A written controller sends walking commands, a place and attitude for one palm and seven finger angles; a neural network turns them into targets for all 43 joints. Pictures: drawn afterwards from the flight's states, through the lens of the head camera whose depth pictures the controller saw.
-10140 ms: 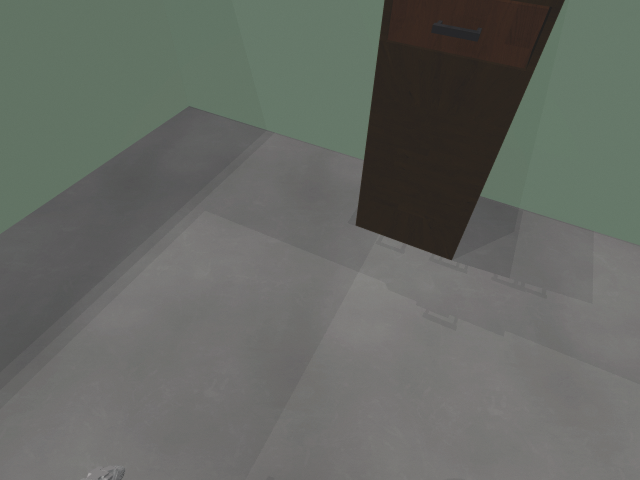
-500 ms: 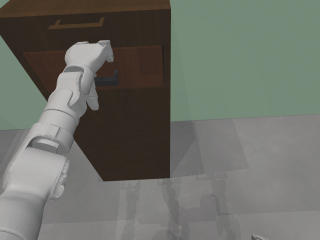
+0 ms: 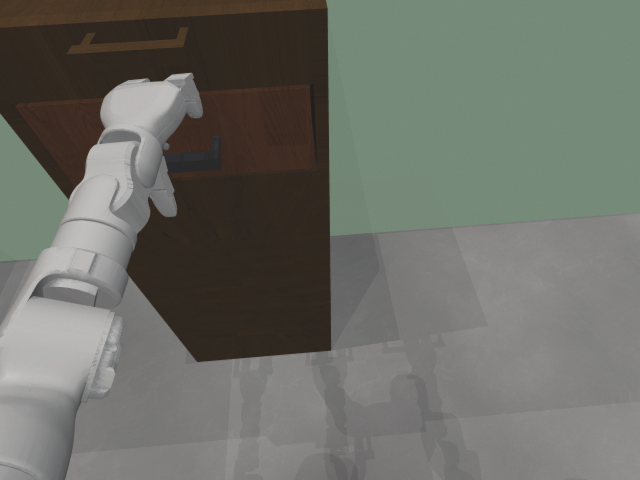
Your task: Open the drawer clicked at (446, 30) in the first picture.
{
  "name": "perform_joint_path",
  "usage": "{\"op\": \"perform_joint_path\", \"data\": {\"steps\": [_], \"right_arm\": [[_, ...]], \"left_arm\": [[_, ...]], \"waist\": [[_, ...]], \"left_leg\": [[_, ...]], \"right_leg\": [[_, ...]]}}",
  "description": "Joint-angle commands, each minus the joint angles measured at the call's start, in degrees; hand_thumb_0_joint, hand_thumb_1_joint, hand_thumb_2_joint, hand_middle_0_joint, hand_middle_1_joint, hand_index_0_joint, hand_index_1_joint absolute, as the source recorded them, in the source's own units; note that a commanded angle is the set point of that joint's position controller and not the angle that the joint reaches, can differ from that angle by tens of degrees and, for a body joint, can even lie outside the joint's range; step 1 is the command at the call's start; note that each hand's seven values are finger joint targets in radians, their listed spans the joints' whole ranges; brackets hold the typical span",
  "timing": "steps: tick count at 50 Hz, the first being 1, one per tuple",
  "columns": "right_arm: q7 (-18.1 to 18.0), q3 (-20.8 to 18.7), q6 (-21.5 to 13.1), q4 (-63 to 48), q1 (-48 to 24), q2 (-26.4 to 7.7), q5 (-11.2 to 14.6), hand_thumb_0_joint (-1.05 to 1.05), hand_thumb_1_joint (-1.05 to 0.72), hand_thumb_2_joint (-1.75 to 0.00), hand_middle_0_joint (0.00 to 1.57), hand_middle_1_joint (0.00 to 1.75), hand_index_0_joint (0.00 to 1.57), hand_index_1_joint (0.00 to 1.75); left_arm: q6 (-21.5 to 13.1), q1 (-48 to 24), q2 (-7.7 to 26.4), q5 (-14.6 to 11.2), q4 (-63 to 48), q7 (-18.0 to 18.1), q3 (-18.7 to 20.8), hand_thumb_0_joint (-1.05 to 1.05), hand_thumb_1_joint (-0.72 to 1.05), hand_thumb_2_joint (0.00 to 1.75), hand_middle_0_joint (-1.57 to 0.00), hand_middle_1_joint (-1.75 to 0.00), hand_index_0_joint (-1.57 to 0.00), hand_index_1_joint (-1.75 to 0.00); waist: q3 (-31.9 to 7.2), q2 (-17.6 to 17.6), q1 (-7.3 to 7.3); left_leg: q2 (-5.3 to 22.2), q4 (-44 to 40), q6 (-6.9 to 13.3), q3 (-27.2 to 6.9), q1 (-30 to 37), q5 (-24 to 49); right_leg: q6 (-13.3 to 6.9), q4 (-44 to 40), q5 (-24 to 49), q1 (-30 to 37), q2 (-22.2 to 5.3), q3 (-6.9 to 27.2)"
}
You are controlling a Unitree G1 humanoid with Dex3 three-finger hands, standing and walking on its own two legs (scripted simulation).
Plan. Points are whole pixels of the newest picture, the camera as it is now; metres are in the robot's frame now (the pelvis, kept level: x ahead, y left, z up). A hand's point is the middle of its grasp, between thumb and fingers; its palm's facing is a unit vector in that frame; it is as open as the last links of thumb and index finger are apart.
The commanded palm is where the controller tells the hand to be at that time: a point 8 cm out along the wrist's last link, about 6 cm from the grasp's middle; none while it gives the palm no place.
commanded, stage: move the hooked fingers above the handle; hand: left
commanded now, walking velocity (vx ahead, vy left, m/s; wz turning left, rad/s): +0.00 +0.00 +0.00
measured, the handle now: (178, 153) +0.54 +0.19 +0.11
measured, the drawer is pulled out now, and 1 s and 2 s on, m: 0.00 0.00 0.00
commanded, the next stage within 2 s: none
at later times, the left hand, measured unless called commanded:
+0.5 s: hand (158, 152) +0.47 +0.19 +0.16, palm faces +0.03 -0.04 -1.00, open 13.8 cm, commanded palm +0.46 +0.20 +0.23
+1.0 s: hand (149, 146) +0.49 +0.20 +0.16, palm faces +0.04 -0.03 -1.00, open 13.8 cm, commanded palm +0.46 +0.20 +0.23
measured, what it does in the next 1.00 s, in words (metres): stands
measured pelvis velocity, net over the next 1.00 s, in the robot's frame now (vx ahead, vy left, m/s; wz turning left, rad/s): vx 0.00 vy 0.00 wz -0.01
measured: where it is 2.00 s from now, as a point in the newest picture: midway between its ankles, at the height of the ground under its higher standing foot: outside the picture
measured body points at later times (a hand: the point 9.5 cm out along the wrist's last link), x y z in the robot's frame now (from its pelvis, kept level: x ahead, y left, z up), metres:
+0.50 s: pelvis -0.01 +0.00 +0.00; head +0.03 -0.02 +0.45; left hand +0.47 +0.19 +0.22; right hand +0.09 -0.26 -0.13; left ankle +0.00 +0.13 -0.73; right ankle -0.05 -0.11 -0.73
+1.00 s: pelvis +0.00 +0.00 +0.00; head +0.04 -0.02 +0.45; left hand +0.48 +0.20 +0.22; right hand +0.04 -0.27 -0.14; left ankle +0.00 +0.13 -0.73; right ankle -0.05 -0.11 -0.73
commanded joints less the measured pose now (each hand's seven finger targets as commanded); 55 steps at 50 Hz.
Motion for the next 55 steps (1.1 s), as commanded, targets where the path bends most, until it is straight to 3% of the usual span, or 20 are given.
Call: {"op": "perform_joint_path", "data": {"steps": [1, 4, 7, 13, 14, 17, 19, 21, 23, 28, 30, 32, 33, 34, 38, 45, 48, 50, 53, 55], "right_arm": [[0.01, -2.2, -1.28, -6.15, 0.19, -7.47, 0.08, 0.0, -0.9, -0.9, 0.2, 0.3, 0.2, 0.3], [-0.41, -1.88, -0.86, -6.86, -0.94, -7.8, 0.2, 0.0, -0.9, -0.9, 0.2, 0.3, 0.2, 0.3], [-0.55, -1.94, -0.6, -7.38, -1.74, -7.67, 0.7, 0.0, -0.9, -0.9, 0.2, 0.3, 0.2, 0.3], [-1.03, -1.92, -0.9, -8.14, -2.68, -7.18, 0.93, 0.0, -0.9, -0.9, 0.2, 0.3, 0.2, 0.3], [-1.09, -1.95, -0.99, -7.47, -2.39, -7.28, 0.85, 0.0, -0.9, -0.9, 0.2, 0.3, 0.2, 0.3], [-1.11, -1.69, -1.42, -6.78, -2.27, -6.75, 0.75, 0.0, -0.9, -0.9, 0.2, 0.3, 0.2, 0.3], [-1.15, -1.45, -1.68, -6.07, -2.04, -7.16, 0.55, 0.0, -0.9, -0.9, 0.2, 0.3, 0.2, 0.3], [-1.22, -1.11, -2.0, -5.75, -1.76, -7.07, 0.49, 0.0, -0.9, -0.9, 0.2, 0.3, 0.2, 0.3], [-1.19, -1.13, -2.16, -5.98, -1.53, -7.32, 0.19, 0.0, -0.9, -0.9, 0.2, 0.3, 0.2, 0.3], [-0.83, -1.43, -1.98, -6.64, -0.72, -7.16, 0.4, 0.0, -0.9, -0.9, 0.2, 0.3, 0.2, 0.3], [-0.89, -1.59, -1.72, -6.62, -0.34, -7.55, 0.51, 0.0, -0.9, -0.9, 0.2, 0.3, 0.2, 0.3], [-1.0, -1.71, -1.66, -6.76, -0.3, -7.26, 0.52, 0.0, -0.9, -0.9, 0.2, 0.3, 0.2, 0.3], [-1.06, -1.68, -1.75, -6.59, 0.15, -7.36, 0.48, 0.0, -0.9, -0.9, 0.2, 0.3, 0.2, 0.3], [-1.21, -1.81, -1.6, -6.29, 0.46, -7.67, 0.46, 0.0, -0.9, -0.9, 0.2, 0.3, 0.2, 0.3], [-1.22, -1.78, -1.56, -6.89, 0.61, -7.41, -0.01, 0.0, -0.9, -0.9, 0.2, 0.3, 0.2, 0.3], [-0.33, -2.19, -1.63, -6.53, -0.09, -7.43, 0.11, 0.0, -0.9, -0.9, 0.2, 0.3, 0.2, 0.3], [-0.23, -2.35, -1.57, -6.57, -0.73, -7.55, 0.64, 0.0, -0.9, -0.9, 0.2, 0.3, 0.2, 0.3], [-0.42, -2.56, -1.38, -6.76, -1.07, -7.76, 0.72, 0.0, -0.9, -0.9, 0.2, 0.3, 0.2, 0.3], [-0.59, -2.45, -1.5, -7.31, -2.09, -7.37, 0.94, 0.0, -0.9, -0.9, 0.2, 0.3, 0.2, 0.3], [-0.99, -1.9, -1.1, -6.81, -2.58, -7.53, 1.04, 0.0, -0.9, -0.9, 0.2, 0.3, 0.2, 0.3]], "left_arm": [[3.41, -28.78, 18.47, 0.75, -11.33, 3.66, 7.99, 0.0, -0.5, 0.3, -0.3, -1.2, -0.3, -1.2], [3.99, -27.49, 20.79, 1.07, -11.48, 2.53, 8.95, 0.0, -0.5, 0.3, -0.3, -1.2, -0.3, -1.2], [4.97, -24.74, 14.25, 0.72, -10.6, 0.41, 3.57, 0.0, -0.5, 0.3, -0.3, -1.2, -0.3, -1.2], [2.02, -25.82, 8.05, -1.92, -17.13, -3.36, -1.79, 0.0, -0.5, 0.3, -0.3, -1.2, -0.3, -1.2], [1.43, -27.83, 10.4, -1.98, -17.63, -3.02, 0.09, 0.0, -0.5, 0.3, -0.3, -1.2, -0.3, -1.2], [0.59, -31.04, 9.38, -1.86, -16.4, -1.29, -0.42, 0.0, -0.5, 0.3, -0.3, -1.2, -0.3, -1.2], [0.75, -32.94, 13.87, -1.25, -13.65, 0.64, 2.96, 0.0, -0.5, 0.3, -0.3, -1.2, -0.3, -1.2], [1.49, -33.59, 14.59, -0.45, -10.45, 2.41, 3.66, 0.0, -0.5, 0.3, -0.3, -1.2, -0.3, -1.2], [2.06, -35.3, 16.99, 0.4, -10.03, 3.48, 5.22, 0.0, -0.5, 0.3, -0.3, -1.2, -0.3, -1.2], [4.66, -34.14, 10.63, 0.86, -5.35, 1.92, 0.0, 0.0, -0.5, 0.3, -0.3, -1.2, -0.3, -1.2], [4.7, -32.21, 10.61, 0.49, -5.33, 0.4, 0.08, 0.0, -0.5, 0.3, -0.3, -1.2, -0.3, -1.2], [3.98, -32.39, 6.81, -0.12, -6.86, -1.16, -3.0, 0.0, -0.5, 0.3, -0.3, -1.2, -0.3, -1.2], [3.13, -32.11, 7.18, -0.7, -7.04, -1.83, -2.4, 0.0, -0.5, 0.3, -0.3, -1.2, -0.3, -1.2], [2.45, -31.77, 11.07, -0.71, -7.54, -1.85, 0.71, 0.0, -0.5, 0.3, -0.3, -1.2, -0.3, -1.2], [-0.75, -30.45, 17.58, -0.3, -13.09, -0.21, 6.64, 0.0, -0.5, 0.3, -0.3, -1.2, -0.3, -1.2], [2.77, -28.29, 20.12, 1.25, -12.84, 4.71, 9.32, 0.0, -0.5, 0.3, -0.3, -1.2, -0.3, -1.2], [5.09, -28.23, 13.77, 0.7, -12.31, 3.05, 3.6, 0.0, -0.5, 0.3, -0.3, -1.2, -0.3, -1.2], [5.42, -27.58, 13.55, 0.31, -14.94, 1.46, 2.83, 0.0, -0.5, 0.3, -0.3, -1.2, -0.3, -1.2], [5.1, -26.43, 7.21, -1.59, -17.94, -1.65, -2.39, 0.0, -0.5, 0.3, -0.3, -1.2, -0.3, -1.2], [4.67, -25.83, 9.41, -1.82, -15.92, -2.69, -0.75, 0.0, -0.5, 0.3, -0.3, -1.2, -0.3, -1.2]], "waist": [[-25.19, -1.31, 1.78], [-25.19, -3.07, 2.15], [-20.08, -4.25, 0.83], [-18.61, -3.37, -0.4], [-18.91, -2.93, -0.32], [-17.71, -1.36, -0.6], [-18.05, -1.33, -0.54], [-18.24, -2.73, -0.53], [-22.26, -1.48, -0.1], [-22.26, -3.35, -1.5], [-21.06, -2.94, -1.22], [-20.04, -3.41, -2.11], [-19.92, -4.76, -2.28], [-20.28, -4.33, -1.59], [-24.64, -2.58, 1.2], [-25.28, -1.5, 2.28], [-22.88, -2.58, 0.35], [-23.98, -1.69, 0.34], [-21.44, -2.9, -0.91], [-18.4, -3.54, -0.54]], "left_leg": [[-3.07, 1.11, 3.47, 0.43, 14.85, 27.49], [-3.19, 0.41, 3.68, 0.87, 13.6, 26.62], [-2.8, -0.4, 3.71, 0.65, 14.69, 23.2], [-3.11, -0.27, 3.99, -0.15, 18.88, 22.6], [-2.99, -0.32, 3.8, -0.39, 18.95, 21.78], [-3.18, -0.18, 3.51, -0.73, 18.5, 19.65], [-3.22, -0.12, 3.34, -0.88, 16.73, 18.19], [-3.16, -0.16, 3.14, -0.87, 14.89, 17.37], [-3.23, 0.41, 3.05, -0.52, 14.87, 19.02], [-3.09, 1.18, 3.35, -0.24, 14.77, 20.56], [-2.98, 0.95, 3.43, -0.32, 14.74, 20.07], [-3.01, 0.98, 3.62, -0.44, 15.52, 19.5], [-2.98, 1.0, 3.81, -0.45, 15.26, 20.02], [-2.97, 0.88, 3.82, -0.43, 14.89, 19.35], [-3.26, 1.26, 3.71, -0.07, 14.2, 23.86], [-2.85, 0.64, 3.42, 0.53, 13.56, 24.9], [-2.76, 0.54, 3.64, 0.72, 15.0, 24.65], [-2.99, 0.52, 3.88, 0.3, 17.16, 24.77], [-2.94, 0.65, 4.14, -0.09, 19.56, 25.79], [-3.23, 0.06, 3.91, -0.4, 18.13, 22.65]], "right_leg": [[-0.22, -1.56, 31.75, 9.19, 1.44, -0.22], [0.12, -1.82, 33.66, 11.79, 0.96, 0.2], [0.27, -3.23, 28.46, 7.7, 1.3, -0.38], [0.0, -4.53, 25.63, 4.86, 1.24, -0.11], [0.09, -4.4, 24.83, 4.41, 1.23, -0.05], [-0.2, -4.14, 21.46, 2.11, 1.25, -0.29], [-0.18, -3.9, 20.32, 2.37, 1.11, -0.01], [-0.19, -3.32, 19.73, 2.62, 1.03, -0.26], [-0.22, -2.61, 21.55, 4.86, 0.86, 0.08], [0.09, -2.5, 24.34, 4.61, 1.0, -0.14], [0.18, -2.64, 24.51, 3.78, 1.12, -0.07], [0.3, -3.19, 23.79, 2.45, 1.14, -0.07], [0.23, -3.55, 24.53, 3.39, 1.07, 0.01], [0.33, -3.48, 24.74, 3.92, 1.09, 0.37], [-0.16, -2.11, 29.38, 8.59, 1.05, 0.58], [-0.18, -1.65, 29.82, 9.73, 1.4, -0.04], [-0.04, -2.9, 29.11, 7.91, 1.47, -0.29], [0.08, -2.89, 29.46, 7.8, 1.57, 0.04], [0.09, -4.03, 29.02, 5.91, 1.53, -0.21], [0.16, -4.14, 27.07, 4.9, 1.47, -0.31]]}}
